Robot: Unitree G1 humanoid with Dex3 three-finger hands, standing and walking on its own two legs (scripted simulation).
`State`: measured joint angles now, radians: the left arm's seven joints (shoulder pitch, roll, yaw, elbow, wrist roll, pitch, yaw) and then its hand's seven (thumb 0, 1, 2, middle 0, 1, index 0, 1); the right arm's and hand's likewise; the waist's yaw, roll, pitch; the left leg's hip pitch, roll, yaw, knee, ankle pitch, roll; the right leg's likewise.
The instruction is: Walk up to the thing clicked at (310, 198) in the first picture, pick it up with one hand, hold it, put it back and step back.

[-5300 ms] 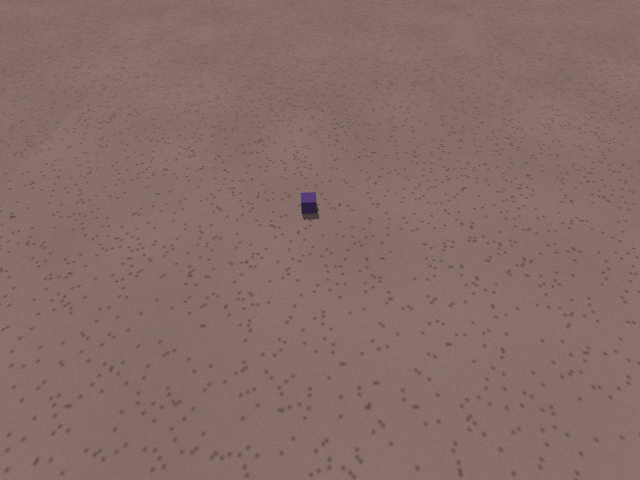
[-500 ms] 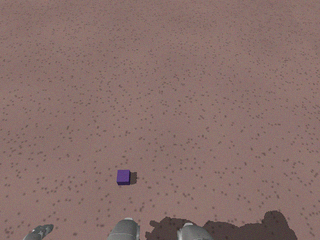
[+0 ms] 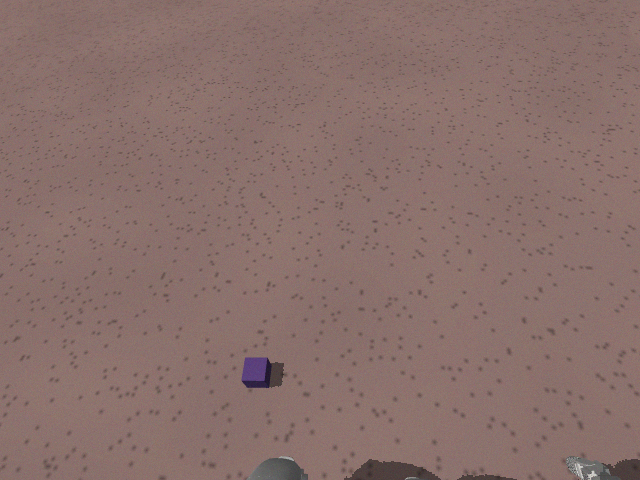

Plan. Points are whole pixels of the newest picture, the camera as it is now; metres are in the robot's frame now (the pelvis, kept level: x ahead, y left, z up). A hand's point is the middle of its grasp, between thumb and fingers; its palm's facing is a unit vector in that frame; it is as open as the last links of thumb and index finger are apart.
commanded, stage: walk up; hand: left
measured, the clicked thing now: (257, 372) +0.47 +0.30 -0.72
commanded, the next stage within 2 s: stand in 1.58 s
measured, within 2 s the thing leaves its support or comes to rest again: neither
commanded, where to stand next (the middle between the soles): +0.10 +0.05 m, yaw +0 degrees
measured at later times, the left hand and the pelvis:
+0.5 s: hand out of the picture +0.04 +0.32 -0.14, palm faces +0.00 -0.92 -0.39, open 7.4 cm; pelvis -0.01 +0.05 +0.01, yaw +0 degrees
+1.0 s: hand out of the picture +0.09 +0.31 -0.12, palm faces -0.08 -0.90 -0.42, open 7.4 cm; pelvis +0.00 +0.04 +0.02, yaw -2 degrees
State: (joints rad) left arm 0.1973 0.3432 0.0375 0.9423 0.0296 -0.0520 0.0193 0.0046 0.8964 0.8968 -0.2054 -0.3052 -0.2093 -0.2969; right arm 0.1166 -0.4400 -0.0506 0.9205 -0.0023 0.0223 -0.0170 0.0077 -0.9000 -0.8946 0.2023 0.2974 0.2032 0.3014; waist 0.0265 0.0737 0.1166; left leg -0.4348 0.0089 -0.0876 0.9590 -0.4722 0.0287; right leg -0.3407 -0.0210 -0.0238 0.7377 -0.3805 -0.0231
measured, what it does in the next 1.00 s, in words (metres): steps on the spot: left foot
